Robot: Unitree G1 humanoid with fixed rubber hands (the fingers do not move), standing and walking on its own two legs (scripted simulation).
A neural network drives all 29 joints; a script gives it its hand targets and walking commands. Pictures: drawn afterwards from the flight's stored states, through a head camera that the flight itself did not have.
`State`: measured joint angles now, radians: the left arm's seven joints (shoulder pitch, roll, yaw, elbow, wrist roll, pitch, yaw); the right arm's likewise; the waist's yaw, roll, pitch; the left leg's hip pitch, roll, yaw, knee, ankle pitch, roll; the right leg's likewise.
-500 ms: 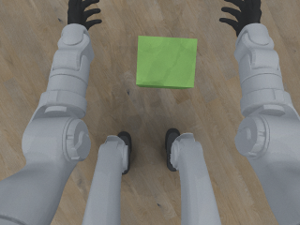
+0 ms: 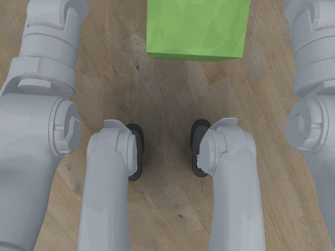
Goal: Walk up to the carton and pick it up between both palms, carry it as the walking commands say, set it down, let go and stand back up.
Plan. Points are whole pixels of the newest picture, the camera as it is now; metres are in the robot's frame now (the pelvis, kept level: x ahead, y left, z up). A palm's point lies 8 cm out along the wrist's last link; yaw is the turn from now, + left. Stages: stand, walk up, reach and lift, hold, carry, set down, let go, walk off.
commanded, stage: reach and lift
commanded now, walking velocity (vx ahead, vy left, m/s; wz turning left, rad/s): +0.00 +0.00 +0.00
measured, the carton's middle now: (191, 23) +0.53 -0.07 -0.33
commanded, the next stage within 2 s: none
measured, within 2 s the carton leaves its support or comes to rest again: neither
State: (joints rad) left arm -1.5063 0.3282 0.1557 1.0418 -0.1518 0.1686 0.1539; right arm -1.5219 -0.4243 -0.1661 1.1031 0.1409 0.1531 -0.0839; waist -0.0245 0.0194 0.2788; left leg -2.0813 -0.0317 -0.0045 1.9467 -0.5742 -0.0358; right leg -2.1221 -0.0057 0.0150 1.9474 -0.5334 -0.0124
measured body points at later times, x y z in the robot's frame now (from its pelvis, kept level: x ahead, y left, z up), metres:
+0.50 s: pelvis -0.01 +0.00 -0.08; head +0.37 -0.03 +0.14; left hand +0.58 +0.14 -0.26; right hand +0.57 -0.23 -0.26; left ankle +0.10 +0.13 -0.41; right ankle +0.11 -0.12 -0.41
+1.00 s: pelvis -0.01 +0.00 -0.08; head +0.38 -0.02 +0.13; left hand +0.58 +0.11 -0.26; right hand +0.57 -0.22 -0.26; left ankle +0.10 +0.13 -0.41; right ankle +0.11 -0.12 -0.41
